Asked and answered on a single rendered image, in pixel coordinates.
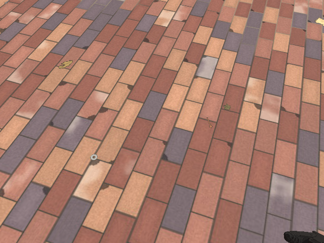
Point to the right robot hand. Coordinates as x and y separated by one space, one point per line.
303 237

